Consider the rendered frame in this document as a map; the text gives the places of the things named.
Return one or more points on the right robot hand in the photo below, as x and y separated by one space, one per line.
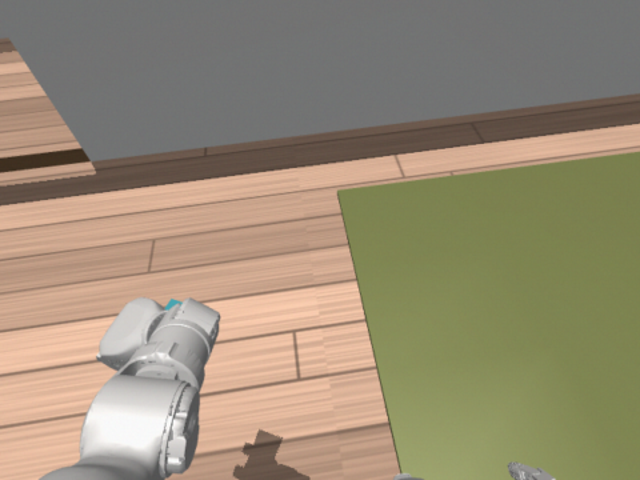
524 472

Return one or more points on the left robot hand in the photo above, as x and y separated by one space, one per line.
123 337

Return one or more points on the carton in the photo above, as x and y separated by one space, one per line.
171 303

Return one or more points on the left robot arm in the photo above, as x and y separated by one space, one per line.
143 422

